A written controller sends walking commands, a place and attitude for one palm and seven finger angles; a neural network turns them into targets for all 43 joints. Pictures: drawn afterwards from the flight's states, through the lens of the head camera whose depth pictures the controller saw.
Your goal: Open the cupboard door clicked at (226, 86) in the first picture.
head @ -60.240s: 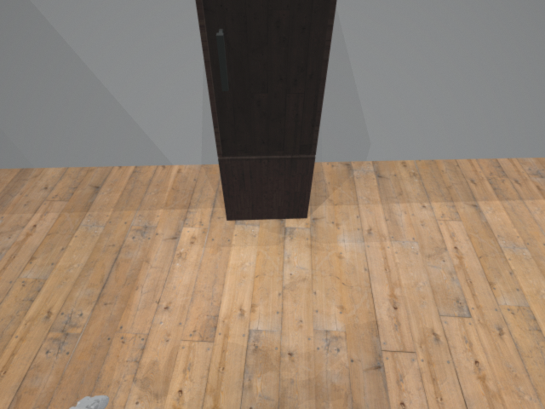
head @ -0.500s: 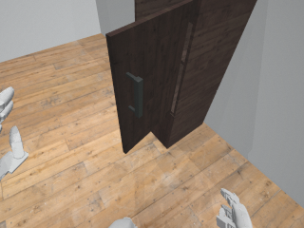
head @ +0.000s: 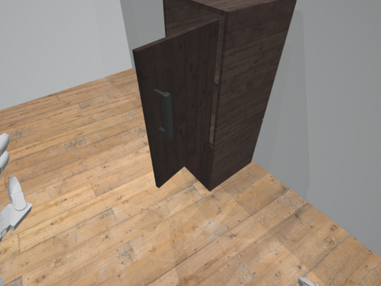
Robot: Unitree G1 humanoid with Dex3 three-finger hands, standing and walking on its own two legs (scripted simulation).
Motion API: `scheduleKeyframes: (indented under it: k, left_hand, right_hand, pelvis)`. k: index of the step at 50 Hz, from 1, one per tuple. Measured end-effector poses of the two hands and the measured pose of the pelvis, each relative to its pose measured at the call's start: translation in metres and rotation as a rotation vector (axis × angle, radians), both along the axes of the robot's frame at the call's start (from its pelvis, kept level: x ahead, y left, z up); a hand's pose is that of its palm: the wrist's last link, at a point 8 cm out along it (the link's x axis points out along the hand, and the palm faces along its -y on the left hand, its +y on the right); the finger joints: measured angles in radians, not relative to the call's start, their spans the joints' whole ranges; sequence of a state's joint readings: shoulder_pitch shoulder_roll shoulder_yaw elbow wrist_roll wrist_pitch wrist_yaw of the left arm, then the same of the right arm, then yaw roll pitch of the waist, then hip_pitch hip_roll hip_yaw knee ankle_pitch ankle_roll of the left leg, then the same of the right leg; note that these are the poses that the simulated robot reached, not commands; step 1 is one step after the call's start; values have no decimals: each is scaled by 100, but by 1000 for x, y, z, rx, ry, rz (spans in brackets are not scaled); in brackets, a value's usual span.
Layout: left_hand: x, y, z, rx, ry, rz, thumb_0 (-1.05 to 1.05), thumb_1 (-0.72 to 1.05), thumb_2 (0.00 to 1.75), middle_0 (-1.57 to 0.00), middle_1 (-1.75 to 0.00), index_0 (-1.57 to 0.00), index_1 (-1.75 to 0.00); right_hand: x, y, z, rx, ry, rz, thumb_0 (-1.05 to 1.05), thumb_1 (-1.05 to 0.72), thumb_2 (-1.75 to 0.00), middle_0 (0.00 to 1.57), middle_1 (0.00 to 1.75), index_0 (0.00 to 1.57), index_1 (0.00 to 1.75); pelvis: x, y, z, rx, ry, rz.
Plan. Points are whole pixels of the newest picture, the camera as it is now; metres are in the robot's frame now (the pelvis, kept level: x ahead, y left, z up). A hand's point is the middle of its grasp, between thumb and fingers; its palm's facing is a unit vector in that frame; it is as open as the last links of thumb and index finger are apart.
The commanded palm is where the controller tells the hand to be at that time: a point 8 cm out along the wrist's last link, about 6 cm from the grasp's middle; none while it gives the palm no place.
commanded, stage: stop stepping back and stand still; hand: left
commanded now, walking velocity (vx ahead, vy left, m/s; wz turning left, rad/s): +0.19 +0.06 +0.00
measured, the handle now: (163, 114) +0.61 +0.13 +0.03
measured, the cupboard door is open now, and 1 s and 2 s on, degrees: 100 100 100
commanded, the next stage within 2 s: let the arm hang, fingers relaxed in 0.38 s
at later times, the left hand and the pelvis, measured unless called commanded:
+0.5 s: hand (15, 221) +0.18 +0.29 +0.14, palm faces +0.43 -0.78 -0.45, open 7.4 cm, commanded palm none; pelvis -0.02 +0.02 -0.01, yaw +1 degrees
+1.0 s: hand out of the picture -0.06 +0.23 -0.17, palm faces +0.07 -0.97 -0.24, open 7.1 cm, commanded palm none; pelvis -0.04 +0.03 +0.00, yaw +2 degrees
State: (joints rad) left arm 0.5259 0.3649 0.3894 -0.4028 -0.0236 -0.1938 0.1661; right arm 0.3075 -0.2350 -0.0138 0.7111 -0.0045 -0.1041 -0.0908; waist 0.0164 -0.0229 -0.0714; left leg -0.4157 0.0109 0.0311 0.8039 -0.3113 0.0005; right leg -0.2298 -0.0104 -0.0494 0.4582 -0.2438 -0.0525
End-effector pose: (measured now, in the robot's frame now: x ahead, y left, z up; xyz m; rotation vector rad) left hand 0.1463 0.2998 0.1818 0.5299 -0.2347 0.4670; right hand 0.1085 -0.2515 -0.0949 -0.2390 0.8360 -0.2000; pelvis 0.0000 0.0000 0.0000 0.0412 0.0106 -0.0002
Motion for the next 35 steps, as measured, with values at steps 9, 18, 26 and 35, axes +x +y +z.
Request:
scheduleKeyframes:
  k: [9, 18, 26, 35]
  left_hand:
    - [-10, 6, -4, 42, -4, -62, 1, 89, 90, -21, -30, -21, -31]
    - [-20, 15, -3, 53, -17, -35, 1, 89, 90, -21, -30, -21, -31]
    - [-7, 25, -36, -9, 106, -54, 0, 89, 90, -21, -30, -21, -31]
    - [-67, -21, -290, -492, 1151, 7, 0, 91, 90, -20, -30, -20, -30]
  right_hand:
    - [-3, 6, 7, -24, -75, -15, 1, -91, -89, 20, 30, 20, 30]
    - [13, 38, 2, 54, -131, 43, 1, -91, -89, 20, 30, 20, 30]
    - [17, 51, -4, 75, -85, 100, 1, -91, -89, 20, 30, 20, 30]
    - [-28, 43, -43, 85, 192, 61, 1, -91, -89, 20, 30, 20, 30]
  pelvis:
    - [-18, 12, -10, -17, -20, 10]
    - [-23, 16, -14, -37, -28, 4]
    - [-26, 27, -13, -34, -13, 24]
    - [-36, 33, -17, -20, -15, 35]
